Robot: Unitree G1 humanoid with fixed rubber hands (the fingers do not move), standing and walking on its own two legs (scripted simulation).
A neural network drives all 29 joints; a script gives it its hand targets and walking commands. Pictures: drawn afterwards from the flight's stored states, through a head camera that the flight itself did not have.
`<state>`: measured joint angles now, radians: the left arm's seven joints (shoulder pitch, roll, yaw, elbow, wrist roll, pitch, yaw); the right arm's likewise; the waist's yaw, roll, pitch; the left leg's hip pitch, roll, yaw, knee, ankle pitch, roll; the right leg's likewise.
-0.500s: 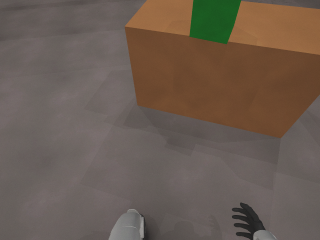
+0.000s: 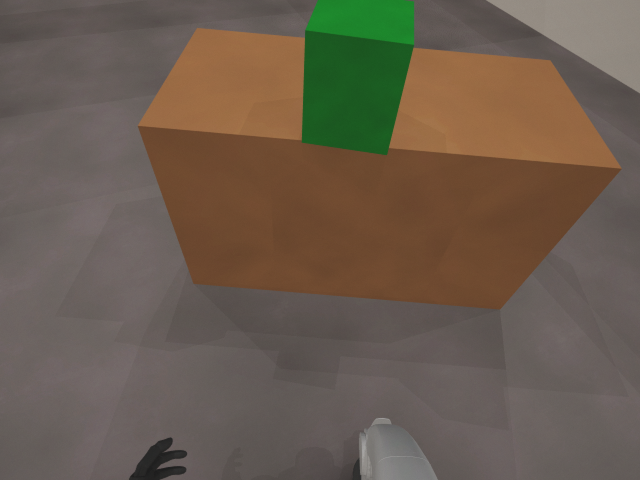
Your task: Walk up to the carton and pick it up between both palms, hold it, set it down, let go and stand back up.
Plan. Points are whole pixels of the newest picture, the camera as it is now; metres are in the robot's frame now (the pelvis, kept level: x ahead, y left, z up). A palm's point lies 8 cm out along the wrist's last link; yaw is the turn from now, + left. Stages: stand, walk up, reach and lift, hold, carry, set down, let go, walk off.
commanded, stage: walk up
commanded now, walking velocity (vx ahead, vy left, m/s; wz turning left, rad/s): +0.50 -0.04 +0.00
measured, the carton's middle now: (355, 74) +0.89 -0.11 +0.03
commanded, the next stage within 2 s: none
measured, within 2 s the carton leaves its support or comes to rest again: neither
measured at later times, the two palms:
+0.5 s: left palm (186, 455) +0.17 +0.17 -0.11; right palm (477, 316) +0.37 -0.30 -0.13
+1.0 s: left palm (182, 267) +0.49 +0.24 -0.15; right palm (451, 298) +0.40 -0.25 -0.12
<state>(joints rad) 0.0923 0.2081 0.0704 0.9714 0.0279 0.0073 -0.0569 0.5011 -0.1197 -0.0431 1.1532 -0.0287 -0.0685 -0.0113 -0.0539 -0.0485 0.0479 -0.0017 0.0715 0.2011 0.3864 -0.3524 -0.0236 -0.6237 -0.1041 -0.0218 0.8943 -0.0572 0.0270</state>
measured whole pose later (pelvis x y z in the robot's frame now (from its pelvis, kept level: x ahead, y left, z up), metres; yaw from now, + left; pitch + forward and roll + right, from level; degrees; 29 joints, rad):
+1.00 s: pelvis +0.43 -0.01 +0.01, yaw -1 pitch -1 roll -2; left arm 0.17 0.25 0.09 1.04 0.03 0.02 -0.01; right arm 0.33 -0.15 -0.06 1.08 -0.04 -0.04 -0.02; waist -0.03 -0.04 0.05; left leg -0.26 0.11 0.13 0.45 -0.18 0.01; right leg -0.49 -0.09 -0.02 1.04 -0.29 0.05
